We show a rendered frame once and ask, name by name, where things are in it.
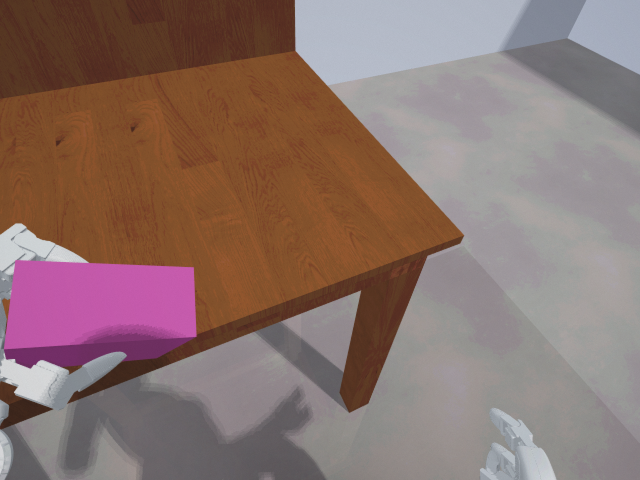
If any left robot hand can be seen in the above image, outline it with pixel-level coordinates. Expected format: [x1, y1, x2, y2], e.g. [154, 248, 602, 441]
[0, 224, 127, 411]

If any right robot hand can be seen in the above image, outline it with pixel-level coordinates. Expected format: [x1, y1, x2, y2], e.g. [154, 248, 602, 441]
[480, 408, 556, 480]

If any table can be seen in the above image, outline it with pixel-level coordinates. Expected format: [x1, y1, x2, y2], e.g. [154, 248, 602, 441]
[0, 0, 464, 429]

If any sponge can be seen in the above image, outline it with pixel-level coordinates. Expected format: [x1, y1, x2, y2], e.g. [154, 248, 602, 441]
[4, 260, 197, 369]

